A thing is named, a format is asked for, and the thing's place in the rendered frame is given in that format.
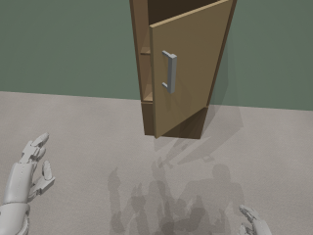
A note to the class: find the cupboard door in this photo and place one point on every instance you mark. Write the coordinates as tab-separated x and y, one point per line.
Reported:
195	38

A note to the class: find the right robot hand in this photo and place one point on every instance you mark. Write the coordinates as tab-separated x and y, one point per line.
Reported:
259	226

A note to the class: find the handle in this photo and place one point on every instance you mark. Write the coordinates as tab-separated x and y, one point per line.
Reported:
171	72

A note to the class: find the robot left forearm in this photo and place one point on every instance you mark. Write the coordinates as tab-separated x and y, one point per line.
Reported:
14	218

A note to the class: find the left robot hand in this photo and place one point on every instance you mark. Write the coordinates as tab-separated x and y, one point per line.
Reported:
18	188

